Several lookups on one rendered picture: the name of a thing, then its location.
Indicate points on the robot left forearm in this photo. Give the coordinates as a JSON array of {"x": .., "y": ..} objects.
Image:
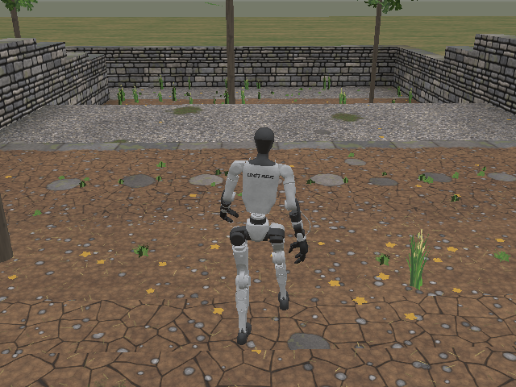
[{"x": 225, "y": 206}]

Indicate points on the robot right upper arm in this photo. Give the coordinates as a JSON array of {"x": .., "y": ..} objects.
[{"x": 289, "y": 186}]

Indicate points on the robot right forearm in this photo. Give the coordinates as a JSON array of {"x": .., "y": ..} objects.
[{"x": 297, "y": 224}]

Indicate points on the robot left hand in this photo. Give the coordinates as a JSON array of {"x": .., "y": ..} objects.
[{"x": 224, "y": 215}]

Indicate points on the robot left shin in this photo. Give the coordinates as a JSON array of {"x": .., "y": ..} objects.
[{"x": 242, "y": 304}]

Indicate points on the robot right hand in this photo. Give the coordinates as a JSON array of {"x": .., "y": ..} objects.
[{"x": 303, "y": 250}]

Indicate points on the robot left upper arm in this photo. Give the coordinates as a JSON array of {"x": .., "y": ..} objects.
[{"x": 232, "y": 179}]

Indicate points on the robot right foot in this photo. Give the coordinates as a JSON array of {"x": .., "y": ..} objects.
[{"x": 284, "y": 304}]

